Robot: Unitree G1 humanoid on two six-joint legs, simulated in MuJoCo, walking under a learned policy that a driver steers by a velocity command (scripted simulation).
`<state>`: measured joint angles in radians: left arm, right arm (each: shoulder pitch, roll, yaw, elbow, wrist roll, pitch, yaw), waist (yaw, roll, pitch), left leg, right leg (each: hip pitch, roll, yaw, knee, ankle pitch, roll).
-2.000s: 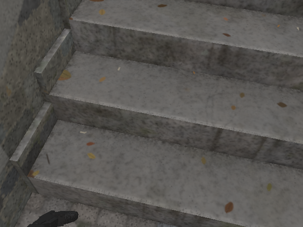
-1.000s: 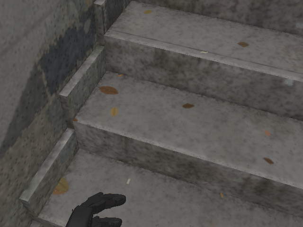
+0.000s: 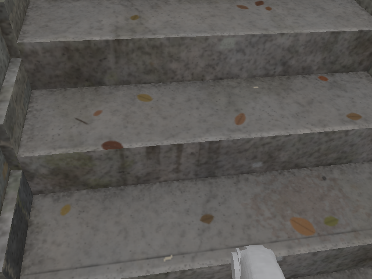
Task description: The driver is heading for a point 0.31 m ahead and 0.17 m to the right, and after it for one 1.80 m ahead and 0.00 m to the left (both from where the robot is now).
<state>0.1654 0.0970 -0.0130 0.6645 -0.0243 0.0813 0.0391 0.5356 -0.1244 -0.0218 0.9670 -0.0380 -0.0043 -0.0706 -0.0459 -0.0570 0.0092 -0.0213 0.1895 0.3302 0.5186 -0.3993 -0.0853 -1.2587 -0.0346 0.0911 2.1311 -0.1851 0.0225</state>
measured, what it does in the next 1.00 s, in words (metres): climbs: right foot 0.17 m higher, then left foot 0.17 m higher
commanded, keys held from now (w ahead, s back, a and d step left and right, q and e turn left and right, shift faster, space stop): w+e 0.16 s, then e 0.34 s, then q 0.50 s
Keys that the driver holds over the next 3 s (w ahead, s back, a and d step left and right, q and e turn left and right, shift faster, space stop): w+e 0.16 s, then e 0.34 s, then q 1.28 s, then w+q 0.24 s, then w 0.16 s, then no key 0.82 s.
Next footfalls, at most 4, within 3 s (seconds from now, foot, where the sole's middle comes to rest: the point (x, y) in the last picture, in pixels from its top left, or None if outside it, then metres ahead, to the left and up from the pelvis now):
0.16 right None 0.30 -0.18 -0.60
0.74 left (226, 227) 0.57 -0.14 -0.42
1.34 right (365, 237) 0.53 -0.54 -0.42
1.78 left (274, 228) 0.56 -0.28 -0.42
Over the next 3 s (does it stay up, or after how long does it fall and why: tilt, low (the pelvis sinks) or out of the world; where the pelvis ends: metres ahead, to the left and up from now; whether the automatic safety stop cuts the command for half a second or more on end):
stays up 0.68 -0.24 0.36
